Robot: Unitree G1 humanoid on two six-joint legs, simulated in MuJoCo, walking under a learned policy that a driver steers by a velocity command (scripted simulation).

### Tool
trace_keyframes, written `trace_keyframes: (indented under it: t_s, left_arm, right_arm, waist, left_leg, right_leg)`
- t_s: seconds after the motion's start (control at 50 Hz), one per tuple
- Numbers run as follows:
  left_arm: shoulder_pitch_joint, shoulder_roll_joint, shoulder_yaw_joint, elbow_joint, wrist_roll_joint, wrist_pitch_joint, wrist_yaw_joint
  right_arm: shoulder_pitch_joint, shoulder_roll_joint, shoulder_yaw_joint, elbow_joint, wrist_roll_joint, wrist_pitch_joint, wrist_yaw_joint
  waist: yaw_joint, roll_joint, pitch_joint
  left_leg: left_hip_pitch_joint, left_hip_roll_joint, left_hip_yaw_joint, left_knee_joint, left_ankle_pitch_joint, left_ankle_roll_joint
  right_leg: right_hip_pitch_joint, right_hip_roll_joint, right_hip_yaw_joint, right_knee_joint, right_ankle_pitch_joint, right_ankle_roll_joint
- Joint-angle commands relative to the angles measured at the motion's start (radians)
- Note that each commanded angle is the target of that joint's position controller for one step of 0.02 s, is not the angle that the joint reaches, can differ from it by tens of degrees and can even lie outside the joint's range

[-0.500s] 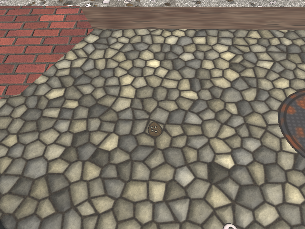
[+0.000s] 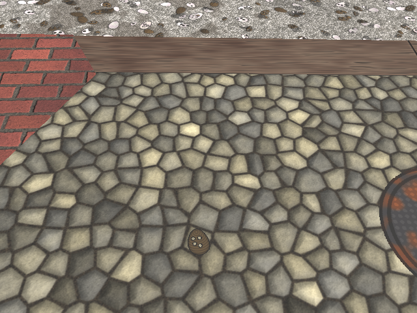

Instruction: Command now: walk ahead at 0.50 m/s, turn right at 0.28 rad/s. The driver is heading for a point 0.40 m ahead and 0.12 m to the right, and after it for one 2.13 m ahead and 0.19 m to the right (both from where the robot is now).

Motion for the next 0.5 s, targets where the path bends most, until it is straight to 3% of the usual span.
trace_keyframes:
  t_s: [0.02, 0.1, 0.18, 0.24, 0.26, 0.28, 0.3, 0.32, 0.34, 0.36, 0.38, 0.4, 0.44, 0.5]
  left_arm:
    - [-0.018, 0.026, 0.001, -0.049, -0.005, 0.007, -0.008]
    - [-0.149, 0.003, -0.016, -0.097, -0.007, 0.000, -0.015]
    - [-0.235, 0.008, -0.020, -0.144, -0.001, -0.004, -0.019]
    - [-0.156, 0.034, -0.005, -0.134, 0.003, -0.004, -0.012]
    - [-0.079, 0.051, 0.005, -0.113, 0.004, -0.005, -0.009]
    - [0.028, 0.075, 0.019, -0.082, 0.008, -0.010, -0.006]
    - [0.171, 0.128, 0.044, -0.044, 0.022, -0.015, 0.001]
    - [0.219, 0.246, 0.077, -0.056, 0.032, -0.014, 0.014]
    - [0.189, 0.263, 0.079, -0.069, -0.003, -0.001, 0.012]
    - [0.129, 0.250, 0.074, -0.071, -0.019, 0.002, 0.019]
    - [0.076, 0.193, 0.059, -0.077, -0.023, -0.001, 0.021]
    - [0.032, 0.155, 0.049, -0.086, -0.028, -0.003, 0.023]
    - [0.002, 0.123, 0.034, -0.096, -0.035, -0.009, 0.028]
    - [0.045, 0.178, 0.044, -0.099, -0.025, -0.016, 0.028]
  right_arm:
    - [0.031, -0.092, -0.008, -0.041, 0.000, -0.021, -0.005]
    - [0.075, -0.094, -0.002, -0.033, 0.003, -0.025, -0.015]
    - [0.137, -0.111, -0.005, -0.008, -0.002, -0.015, -0.032]
    - [0.110, -0.147, -0.013, -0.012, -0.006, -0.002, -0.045]
    - [0.097, -0.161, -0.018, -0.017, -0.010, 0.006, -0.046]
    - [0.087, -0.173, -0.022, -0.026, -0.008, 0.015, -0.043]
    - [0.057, -0.179, -0.023, -0.051, -0.002, 0.017, -0.036]
    - [0.086, -0.092, -0.008, -0.117, 0.026, 0.011, -0.019]
    - [0.012, -0.135, -0.019, -0.161, 0.020, 0.002, -0.013]
    - [-0.070, -0.128, -0.016, -0.188, 0.017, -0.004, -0.012]
    - [-0.068, -0.121, -0.012, -0.189, 0.019, -0.010, -0.015]
    - [-0.053, -0.119, -0.015, -0.178, 0.009, 0.000, -0.019]
    - [-0.023, -0.110, -0.017, -0.183, -0.023, 0.044, -0.020]
    - [-0.040, -0.098, -0.014, -0.210, -0.020, 0.080, -0.015]
  waist:
    - [0.011, 0.094, 0.065]
    - [-0.019, 0.100, 0.077]
    - [-0.040, 0.100, 0.086]
    - [0.011, 0.138, 0.022]
    - [0.044, 0.148, -0.023]
    - [0.088, 0.145, -0.085]
    - [0.163, 0.100, -0.157]
    - [0.134, -0.115, -0.267]
    - [0.115, -0.072, -0.314]
    - [0.091, 0.011, -0.183]
    - [0.054, 0.058, -0.101]
    - [0.011, 0.095, -0.046]
    - [-0.033, 0.059, -0.043]
    - [-0.038, 0.024, -0.083]
  left_leg:
    - [-0.036, 0.269, -0.123, -0.177, 0.224, 0.053]
    - [0.026, 0.266, -0.031, -0.165, 0.357, 0.029]
    - [0.176, 0.306, 0.022, -0.094, 0.537, 0.028]
    - [0.244, 0.326, 0.070, 0.092, 0.945, 0.019]
    - [0.247, 0.329, 0.083, 0.220, 1.024, 0.020]
    - [0.208, 0.326, 0.090, 0.395, 0.986, 0.016]
    - [0.039, 0.308, 0.100, 0.651, 0.781, -0.008]
    - [-0.363, 0.156, 0.109, 1.069, 0.063, -0.067]
    - [-0.551, 0.022, -0.093, 1.245, -0.357, -0.084]
    - [-0.619, 0.102, -0.166, 1.214, -0.258, -0.080]
    - [-0.584, 0.131, -0.161, 1.132, -0.199, -0.085]
    - [-0.534, 0.154, -0.161, 1.050, -0.187, -0.093]
    - [-0.439, 0.162, -0.160, 0.945, -0.177, -0.120]
    - [-0.447, 0.142, -0.138, 0.856, -0.120, -0.148]
  right_leg:
    - [-0.078, -0.009, -0.002, -0.080, 0.119, 0.011]
    - [-0.048, 0.012, -0.078, -0.292, 0.217, 0.005]
    - [-0.043, 0.040, -0.145, -0.415, 0.150, -0.035]
    - [0.087, 0.120, -0.200, -0.442, 0.003, -0.095]
    - [0.168, 0.155, -0.211, -0.455, -0.044, -0.121]
    - [0.301, 0.182, -0.204, -0.507, -0.050, -0.149]
    - [0.529, 0.131, -0.097, -0.578, -0.046, -0.197]
    - [0.851, -0.183, 0.358, -0.589, 0.060, -0.342]
    - [0.896, -0.291, 0.681, -0.710, 0.315, -0.415]
    - [0.786, -0.261, 0.477, -0.706, 0.481, -0.378]
    - [0.659, -0.224, 0.364, -0.713, 0.626, -0.330]
    - [0.552, -0.163, 0.266, -0.728, 0.677, -0.276]
    - [0.436, -0.084, 0.173, -0.742, 0.728, -0.227]
    - [0.432, -0.039, 0.137, -0.717, 0.878, -0.207]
